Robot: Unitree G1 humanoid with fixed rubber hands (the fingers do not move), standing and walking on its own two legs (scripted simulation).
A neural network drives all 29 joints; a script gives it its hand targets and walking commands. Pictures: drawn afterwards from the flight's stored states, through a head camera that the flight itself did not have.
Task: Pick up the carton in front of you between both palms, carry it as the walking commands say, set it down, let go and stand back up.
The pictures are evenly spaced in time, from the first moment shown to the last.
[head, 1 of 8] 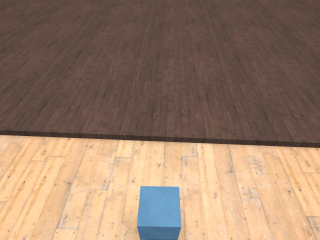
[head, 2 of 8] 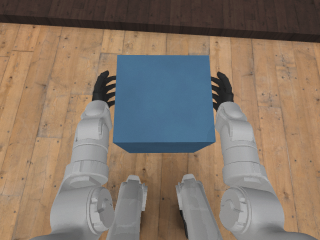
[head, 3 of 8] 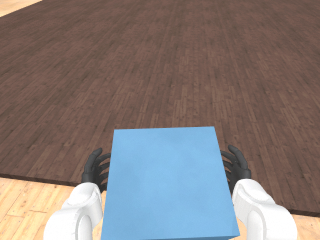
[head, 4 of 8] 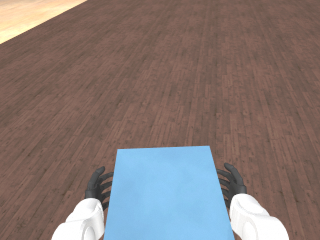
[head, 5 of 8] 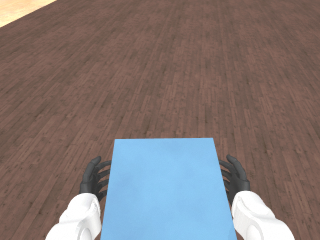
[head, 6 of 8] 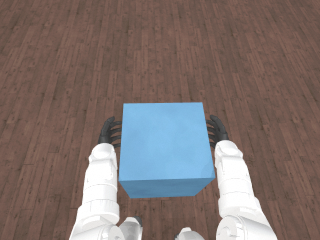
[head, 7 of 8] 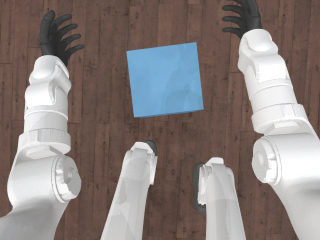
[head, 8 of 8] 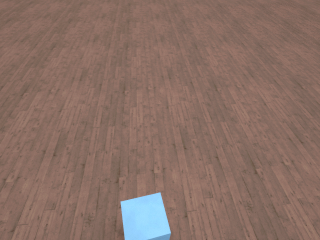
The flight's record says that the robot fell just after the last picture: no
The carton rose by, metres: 0.80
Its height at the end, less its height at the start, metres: +0.06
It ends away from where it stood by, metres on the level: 5.59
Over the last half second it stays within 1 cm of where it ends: yes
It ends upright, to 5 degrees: yes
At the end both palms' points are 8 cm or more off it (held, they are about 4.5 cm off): yes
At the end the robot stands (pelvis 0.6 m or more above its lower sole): yes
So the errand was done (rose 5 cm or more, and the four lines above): yes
